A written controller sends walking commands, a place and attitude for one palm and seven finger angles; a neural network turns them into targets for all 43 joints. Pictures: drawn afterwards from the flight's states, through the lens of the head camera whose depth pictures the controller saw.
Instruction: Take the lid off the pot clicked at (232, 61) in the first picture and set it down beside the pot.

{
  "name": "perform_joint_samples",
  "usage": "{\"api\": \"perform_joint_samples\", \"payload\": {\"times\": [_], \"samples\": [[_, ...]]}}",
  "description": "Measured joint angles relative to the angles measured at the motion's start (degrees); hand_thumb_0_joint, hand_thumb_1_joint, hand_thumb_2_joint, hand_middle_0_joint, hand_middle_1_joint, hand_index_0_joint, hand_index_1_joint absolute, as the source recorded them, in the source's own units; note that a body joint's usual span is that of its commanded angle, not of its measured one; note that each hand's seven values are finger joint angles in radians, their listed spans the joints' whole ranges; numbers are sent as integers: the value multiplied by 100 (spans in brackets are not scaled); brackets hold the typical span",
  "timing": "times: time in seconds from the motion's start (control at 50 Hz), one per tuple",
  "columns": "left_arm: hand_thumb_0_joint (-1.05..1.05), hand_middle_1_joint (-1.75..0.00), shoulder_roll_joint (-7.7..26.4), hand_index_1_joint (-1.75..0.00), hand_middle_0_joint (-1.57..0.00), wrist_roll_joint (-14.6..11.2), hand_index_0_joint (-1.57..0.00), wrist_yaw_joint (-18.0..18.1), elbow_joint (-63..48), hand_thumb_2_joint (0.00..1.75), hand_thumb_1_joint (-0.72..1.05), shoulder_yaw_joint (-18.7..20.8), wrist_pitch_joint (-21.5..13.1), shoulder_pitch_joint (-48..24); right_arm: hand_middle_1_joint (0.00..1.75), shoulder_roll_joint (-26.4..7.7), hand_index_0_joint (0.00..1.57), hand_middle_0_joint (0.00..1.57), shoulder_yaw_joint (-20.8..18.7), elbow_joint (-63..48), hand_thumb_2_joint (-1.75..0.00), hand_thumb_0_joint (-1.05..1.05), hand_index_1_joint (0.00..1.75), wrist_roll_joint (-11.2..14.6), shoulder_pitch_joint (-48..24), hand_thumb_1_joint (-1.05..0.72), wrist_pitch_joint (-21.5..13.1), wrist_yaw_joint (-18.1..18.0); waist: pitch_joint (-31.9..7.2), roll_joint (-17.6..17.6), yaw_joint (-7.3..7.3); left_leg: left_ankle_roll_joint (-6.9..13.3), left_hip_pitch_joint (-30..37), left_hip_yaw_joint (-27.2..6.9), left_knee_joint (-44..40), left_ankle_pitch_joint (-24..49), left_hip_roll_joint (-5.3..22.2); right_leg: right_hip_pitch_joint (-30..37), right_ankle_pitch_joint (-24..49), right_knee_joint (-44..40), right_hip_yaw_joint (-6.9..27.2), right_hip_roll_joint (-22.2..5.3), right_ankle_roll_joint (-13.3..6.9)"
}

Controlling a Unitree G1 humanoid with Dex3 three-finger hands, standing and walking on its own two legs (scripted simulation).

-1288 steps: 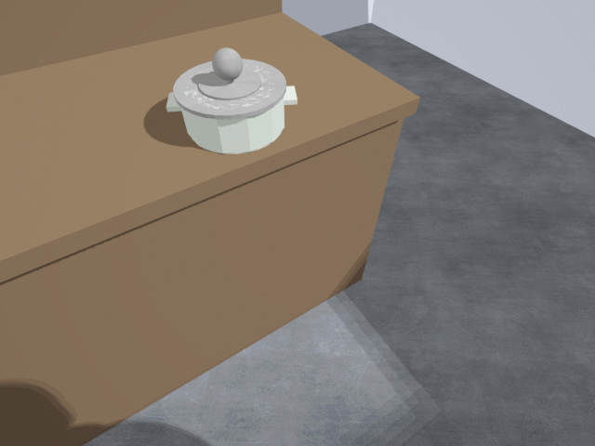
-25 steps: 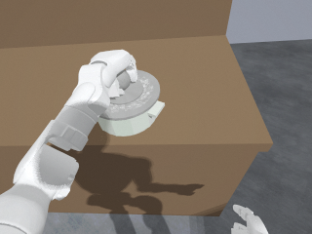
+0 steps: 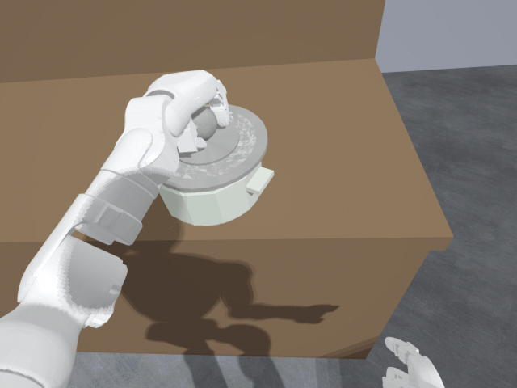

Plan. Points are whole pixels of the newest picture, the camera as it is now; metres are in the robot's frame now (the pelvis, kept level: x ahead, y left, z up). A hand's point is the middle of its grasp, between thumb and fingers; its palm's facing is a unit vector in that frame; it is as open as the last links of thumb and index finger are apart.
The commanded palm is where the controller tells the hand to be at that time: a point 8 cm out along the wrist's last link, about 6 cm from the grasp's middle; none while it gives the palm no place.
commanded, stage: lift the lid straight up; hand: left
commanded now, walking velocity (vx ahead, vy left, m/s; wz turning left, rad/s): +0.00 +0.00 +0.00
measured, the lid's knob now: (200, 123) +0.47 +0.10 +0.19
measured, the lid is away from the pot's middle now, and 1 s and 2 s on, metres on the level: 0.01 0.01 0.04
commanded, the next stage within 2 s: move the lid sideways beside the pot in 1.66 s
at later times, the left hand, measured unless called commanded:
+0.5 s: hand (185, 101) +0.44 +0.10 +0.25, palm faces -0.14 -0.05 -0.99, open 7.9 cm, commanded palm +0.41 +0.12 +0.32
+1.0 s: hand (175, 71) +0.44 +0.11 +0.29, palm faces -0.07 -0.05 -1.00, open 7.9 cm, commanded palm +0.41 +0.12 +0.36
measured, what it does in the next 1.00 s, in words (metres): stands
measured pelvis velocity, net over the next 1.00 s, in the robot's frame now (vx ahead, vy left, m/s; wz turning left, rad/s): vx -0.01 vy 0.01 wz -0.01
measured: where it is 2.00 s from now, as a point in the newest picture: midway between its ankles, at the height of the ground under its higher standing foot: outside the picture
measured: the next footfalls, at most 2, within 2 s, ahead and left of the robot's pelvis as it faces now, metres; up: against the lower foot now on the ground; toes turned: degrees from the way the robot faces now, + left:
none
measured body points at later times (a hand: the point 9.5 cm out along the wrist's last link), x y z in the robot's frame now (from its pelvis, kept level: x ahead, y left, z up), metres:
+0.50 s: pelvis -0.01 +0.00 +0.00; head +0.00 -0.04 +0.45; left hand +0.44 +0.11 +0.30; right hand +0.16 -0.23 -0.12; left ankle +0.03 +0.10 -0.74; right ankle -0.04 -0.11 -0.74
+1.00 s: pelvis -0.01 +0.01 +0.00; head +0.00 -0.04 +0.45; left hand +0.44 +0.11 +0.35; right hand +0.17 -0.23 -0.12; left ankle +0.03 +0.10 -0.74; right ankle -0.04 -0.11 -0.74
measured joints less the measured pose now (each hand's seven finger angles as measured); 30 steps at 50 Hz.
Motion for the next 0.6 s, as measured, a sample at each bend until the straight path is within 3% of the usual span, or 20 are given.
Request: {"api": "perform_joint_samples", "payload": {"times": [0.6], "samples": [[1, -80, 217, -83, -71, 76, -76, -279, 217, 101, 6, 54, 67, -741, 29, -37, 20, 20, 51, -19, -90, 1, 30, 42, 50, -91, -78, -47, -36, -16, -10, 8, -14, 17, -13, 42, 0, -37, 30, 23, 23, 0, 6]]}}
